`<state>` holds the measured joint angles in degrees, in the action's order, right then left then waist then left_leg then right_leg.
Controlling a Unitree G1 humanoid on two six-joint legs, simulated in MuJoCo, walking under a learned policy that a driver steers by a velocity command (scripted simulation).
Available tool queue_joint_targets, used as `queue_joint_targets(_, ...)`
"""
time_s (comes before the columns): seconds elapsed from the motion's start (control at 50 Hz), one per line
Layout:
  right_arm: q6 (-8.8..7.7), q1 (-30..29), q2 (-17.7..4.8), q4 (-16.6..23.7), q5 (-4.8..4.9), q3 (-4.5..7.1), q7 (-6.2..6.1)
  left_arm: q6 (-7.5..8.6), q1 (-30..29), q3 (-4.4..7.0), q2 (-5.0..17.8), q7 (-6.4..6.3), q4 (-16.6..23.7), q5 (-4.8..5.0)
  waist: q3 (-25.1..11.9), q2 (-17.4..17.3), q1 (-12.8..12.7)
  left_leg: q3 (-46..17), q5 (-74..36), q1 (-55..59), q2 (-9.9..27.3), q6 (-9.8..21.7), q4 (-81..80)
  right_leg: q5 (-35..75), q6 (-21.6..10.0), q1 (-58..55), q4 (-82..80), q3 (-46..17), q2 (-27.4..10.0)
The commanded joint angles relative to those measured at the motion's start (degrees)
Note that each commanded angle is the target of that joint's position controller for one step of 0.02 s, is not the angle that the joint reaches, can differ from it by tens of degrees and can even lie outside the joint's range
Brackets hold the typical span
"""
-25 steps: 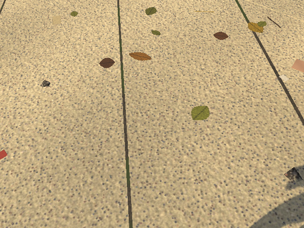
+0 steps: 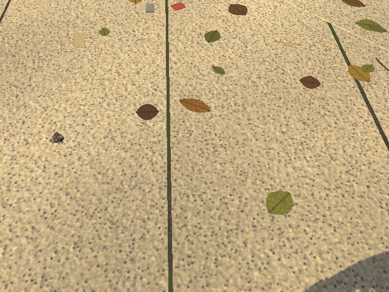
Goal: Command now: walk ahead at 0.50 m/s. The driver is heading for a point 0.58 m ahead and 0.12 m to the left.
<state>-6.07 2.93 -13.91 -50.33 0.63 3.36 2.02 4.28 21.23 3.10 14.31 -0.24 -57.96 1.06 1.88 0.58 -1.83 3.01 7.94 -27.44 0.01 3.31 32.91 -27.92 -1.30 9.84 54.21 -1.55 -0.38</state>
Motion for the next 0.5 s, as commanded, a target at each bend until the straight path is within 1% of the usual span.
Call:
queue_joint_targets(0.02, 0.03, 12.64, -8.36, -0.99, 0.02, 1.92, -0.49, 3.11, -3.79, 1.11, 7.52, 0.09, 5.97, 1.54, -9.93, -6.17, 6.25, -28.9, 5.61, 34.74, 18.3, 10.86, -16.98, 4.14, -2.09, 33.36, 20.92, -3.09, -4.08)
queue_joint_targets(0.04, -0.05, 9.15, -6.55, -0.54, -0.55, 1.4, -0.3, 2.84, -5.61, 1.52, 7.21, -0.37, 6.15, 0.65, -6.18, -3.62, 4.54, -23.52, 1.07, 26.49, 16.21, 10.02, -18.94, 8.12, -1.99, 30.74, 17.24, -2.33, -6.13)
queue_joint_targets(0.06, -0.3, 7.71, -5.19, -0.61, -1.15, 0.96, -0.16, 2.04, -4.46, 1.8, 6.24, -0.63, 5.94, 0.27, -4.97, -5.0, 2.39, -19.67, -1.5, 21.26, 14.36, 9.21, -20.72, 10.67, -2.01, 26.67, 14.4, -2.75, -7.86)
queue_joint_targets(0.08, -0.36, 7.61, -4.58, -1.0, -1.24, 0.83, -0.03, 1.21, -3.15, 1.72, 4.83, -0.68, 5.58, 0.16, -4.55, -5.79, 1.41, -17.54, -2.21, 18.45, 13.29, 9.25, -22.39, 11.83, -1.82, 24.14, 12.69, -2.63, -8.33)
queue_joint_targets(0.1, -0.48, 8.41, -4.99, -1.54, -1.08, 0.93, -0.13, 0.6, -2.46, 1.62, 3.67, -0.72, 5.36, 0.11, -3.93, -5.73, 0.93, -15.68, -3.62, 16.76, 12.82, 9.74, -23.66, 12.47, -1.48, 23.42, 11.14, -2.16, -8.58)
queue_joint_targets(0.12, -0.6, 9.38, -5.97, -2.06, -0.99, 1.14, -0.42, 0.21, -3.18, 1.66, 3.41, -0.8, 5.69, -0.03, -2.98, -5.3, 0.73, -14.24, -5.1, 15.9, 12.7, 10.21, -24.75, 14.05, -0.98, 24.25, 9.27, -1.85, -8.83)
queue_joint_targets(0.16, -0.61, 11.33, -7.65, -2.85, -0.92, 1.5, -1.23, -0.06, -7.39, 1.9, 3.94, -0.93, 7.25, -0.5, -1.23, -3.87, 1.31, -12.59, -7.75, 16.8, 12.89, 10.64, -26.1, 19.17, 0.25, 28.38, 3.53, -1.71, -9.14)
queue_joint_targets(0.2, -0.25, 13.15, -7.93, -3.46, -0.74, 1.47, -1.9, 0.09, -11.28, 1.89, 3.64, -0.74, 8.49, -0.78, -0.5, -3.48, 2.22, -10.63, -9.38, 18.61, 12.3, 9.87, -26.49, 25.34, 0.97, 30.67, -3.12, -1.4, -8.89)
queue_joint_targets(0.24, 0.02, 14.48, -7.98, -3.86, -0.47, 1.35, -2.25, 0.37, -14.87, 1.61, 2.9, -0.29, 9.42, -0.63, 0.23, -3.91, 3.21, -8.01, -9.66, 19.17, 10.95, 8.65, -26.74, 30.96, 1.07, 29.71, -10.21, -0.33, -7.8)
queue_joint_targets(0.28, 0.17, 16.52, -8.37, -4.57, -0.15, 1.37, -2.43, 0.58, -18.99, 1.18, 2.31, 0.17, 10.44, -0.39, 1.21, -3.87, 4.62, -6.56, -8.54, 20.16, 10.52, 8.03, -27.01, 34.21, 1.0, 28.28, -16.0, 1.08, -6.43)
queue_joint_targets(0.32, 0.49, 18.76, -8.67, -5.59, 0.12, 1.46, -2.49, 0.71, -22.35, 0.84, 2.24, 0.72, 11.46, -0.11, 2.27, -3.76, 5.83, -6.34, -7.84, 22.98, 11.4, 8.02, -26.39, 34.3, 0.88, 28.34, -19.57, 1.61, -5.61)
queue_joint_targets(0.36, 1.11, 20.98, -8.69, -6.69, 0.33, 1.6, -2.54, 1.03, -25.56, 0.66, 2.53, 1.39, 12.86, 0.04, 3.44, -3.54, 6.74, -7.23, -8.66, 26.69, 13.07, 8.08, -24.43, 31.94, 0.35, 29.4, -22.16, 1.35, -5.08)
queue_joint_targets(0.4, 1.75, 21.34, -9.2, -7.15, 0.61, 1.92, -2.79, 1.6, -26.37, 0.79, 3.43, 2.02, 13.96, 0.11, 3.66, -4.0, 5.77, -9.05, -11.06, 29.65, 14.75, 7.61, -21.52, 28.11, -0.6, 28.66, -24.68, 0.58, -4.48)
queue_joint_targets(0.42, 2.01, 20.79, -9.69, -7.03, 0.69, 2.15, -2.91, 1.9, -25.0, 1.07, 4.34, 2.19, 13.87, 0.15, 2.89, -4.56, 4.62, -9.86, -13.1, 30.28, 15.2, 7.12, -19.85, 26.29, -1.07, 25.98, -25.77, 0.61, -3.87)
queue_joint_targets(0.44, 2.25, 19.67, -10.36, -6.68, 0.73, 2.4, -2.96, 2.18, -22.3, 1.56, 5.54, 2.19, 13.32, 0.15, 1.34, -5.4, 2.83, -10.25, -18.12, 30.04, 15.11, 6.56, -17.15, 24.53, -1.63, 21.09, -26.38, 1.41, -2.66)
queue_joint_targets(0.46, 2.46, 17.96, -10.33, -6.12, 0.79, 2.34, -2.94, 2.41, -16.29, 2.52, 7.23, 1.97, 11.67, -0.01, -2.15, -5.45, -0.71, -9.08, -26.12, 28.63, 13.15, 5.43, -10.8, 24.49, -2.66, 11.98, -27.84, 2.91, -0.92)
queue_joint_targets(0.48, 2.47, 17.29, -8.46, -5.33, 0.39, 1.64, -2.84, 2.57, -5.97, 4.0, 10.5, 1.43, 8.84, -0.47, -9.36, -4.17, -4.89, -6.91, -25.69, 22.22, 9.53, 3.56, 1.26, 25.97, -4.68, -4.01, -25.83, 1.42, -2.77)
queue_joint_targets(0.5, 1.95, 21.07, -3.45, -3.88, -0.37, 0.23, -2.63, 2.48, 2.83, 5.29, 15.68, 0.87, 7.42, -1.68, -19.22, 5.29, -5.35, -2.95, -7.21, 2.92, 2.43, -0.04, 22.79, 23.07, -10.38, -26.96, -25.09, -16.03, -17.03)
